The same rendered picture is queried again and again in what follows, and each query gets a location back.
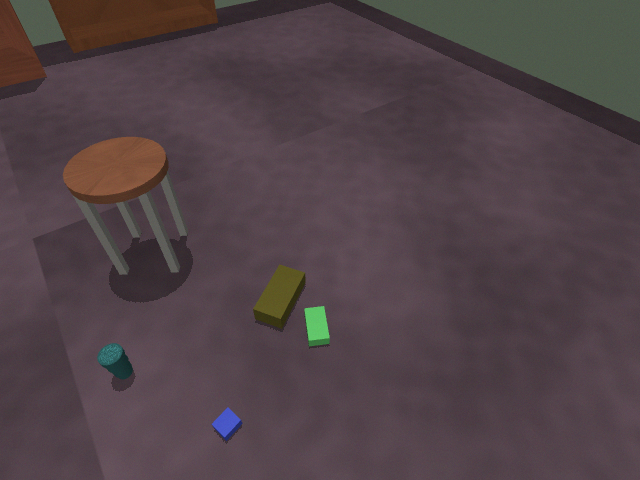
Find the bookshelf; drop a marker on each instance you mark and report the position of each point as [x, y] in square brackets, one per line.
[89, 24]

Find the stool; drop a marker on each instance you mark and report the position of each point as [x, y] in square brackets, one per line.
[117, 170]

